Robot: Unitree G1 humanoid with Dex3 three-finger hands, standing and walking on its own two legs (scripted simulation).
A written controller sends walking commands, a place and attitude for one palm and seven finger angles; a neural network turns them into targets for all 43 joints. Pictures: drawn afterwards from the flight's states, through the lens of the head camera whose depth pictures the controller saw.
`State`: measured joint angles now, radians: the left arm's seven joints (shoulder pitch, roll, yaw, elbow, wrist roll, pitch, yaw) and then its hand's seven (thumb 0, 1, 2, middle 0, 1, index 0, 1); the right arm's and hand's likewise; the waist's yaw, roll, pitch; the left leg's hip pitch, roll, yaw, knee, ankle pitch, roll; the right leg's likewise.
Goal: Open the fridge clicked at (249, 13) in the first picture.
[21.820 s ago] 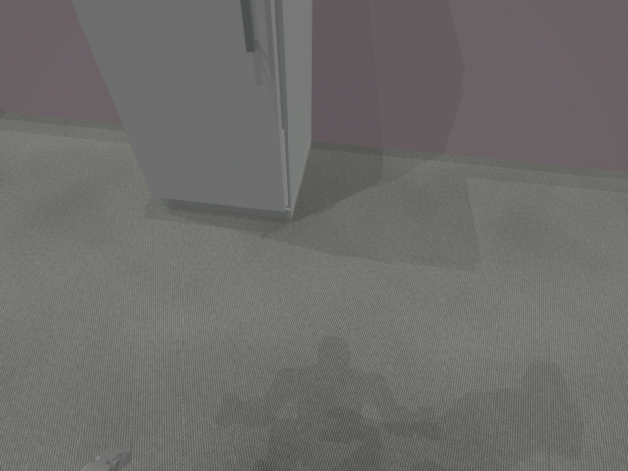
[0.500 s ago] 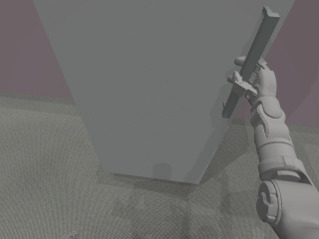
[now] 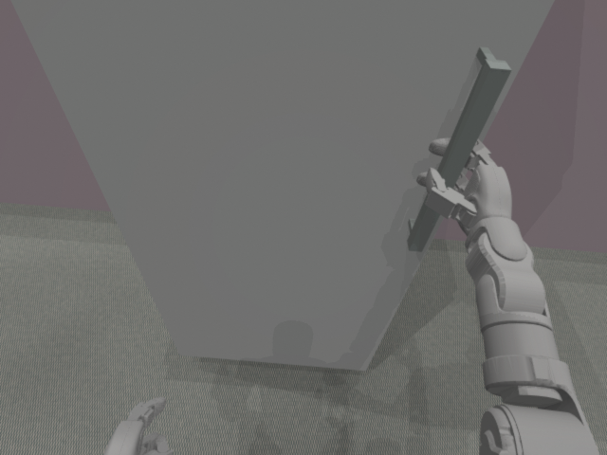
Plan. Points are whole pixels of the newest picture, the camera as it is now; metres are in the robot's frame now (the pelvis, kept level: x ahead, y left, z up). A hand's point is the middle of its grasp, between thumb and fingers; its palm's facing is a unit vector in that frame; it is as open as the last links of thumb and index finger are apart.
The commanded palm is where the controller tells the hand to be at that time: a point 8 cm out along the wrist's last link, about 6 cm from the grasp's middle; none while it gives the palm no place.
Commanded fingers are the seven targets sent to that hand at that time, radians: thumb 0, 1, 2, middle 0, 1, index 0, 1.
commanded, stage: pull the door a little, standing still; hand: right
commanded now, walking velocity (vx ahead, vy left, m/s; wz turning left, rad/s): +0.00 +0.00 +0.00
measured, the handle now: (443, 166) +0.47 -0.15 +0.16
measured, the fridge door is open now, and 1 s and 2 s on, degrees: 0 6 47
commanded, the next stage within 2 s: walk backward, drawing the door open in 0.24 s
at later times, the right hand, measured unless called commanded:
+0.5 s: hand (440, 212) +0.39 -0.13 +0.16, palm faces +0.00 +0.98 -0.22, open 6.5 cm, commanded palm +0.35 -0.18 +0.15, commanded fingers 0.00 -0.90 -0.90 0.45 1.40 0.45 1.40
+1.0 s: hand (429, 215) +0.38 -0.11 +0.15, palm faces +0.39 +0.88 -0.26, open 6.5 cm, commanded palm +0.33 -0.15 +0.15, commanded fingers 0.00 -0.90 -0.90 0.45 1.40 0.45 1.40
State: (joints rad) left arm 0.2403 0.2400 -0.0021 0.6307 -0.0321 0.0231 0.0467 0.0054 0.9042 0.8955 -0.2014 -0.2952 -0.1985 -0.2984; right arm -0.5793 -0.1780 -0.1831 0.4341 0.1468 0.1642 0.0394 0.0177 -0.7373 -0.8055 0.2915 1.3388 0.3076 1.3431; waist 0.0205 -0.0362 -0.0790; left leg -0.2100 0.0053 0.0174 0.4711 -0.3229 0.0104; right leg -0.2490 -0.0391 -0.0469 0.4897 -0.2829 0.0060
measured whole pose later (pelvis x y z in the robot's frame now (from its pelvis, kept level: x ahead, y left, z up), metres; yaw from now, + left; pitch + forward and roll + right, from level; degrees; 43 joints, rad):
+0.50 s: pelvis +0.09 +0.00 +0.01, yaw +5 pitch +5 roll +0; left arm 0.20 0.27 0.00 0.54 0.00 0.02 0.08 0.01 0.90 0.90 -0.20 -0.30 -0.20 -0.30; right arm 0.14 -0.25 -0.10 -0.36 0.11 -0.01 -0.01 -0.03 -0.62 -0.76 0.36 1.34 0.30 1.36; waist -0.02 -0.05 0.01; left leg -0.17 0.02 0.11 0.59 -0.22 0.01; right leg -0.27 -0.01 0.00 0.68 -0.19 -0.02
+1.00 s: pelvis +0.15 +0.09 -0.02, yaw -7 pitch -5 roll -3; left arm 0.12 0.18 -0.04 0.57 0.00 0.02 0.05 0.01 0.90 0.90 -0.20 -0.30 -0.25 -0.32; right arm 0.27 -0.22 -0.17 -0.48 0.03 -0.05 -0.13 -0.05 -0.64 -0.83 0.46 1.40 0.24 1.37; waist 0.01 0.00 0.13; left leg -0.36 -0.08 0.18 0.41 -0.03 0.01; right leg -0.28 0.04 -0.10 0.75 -0.52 -0.01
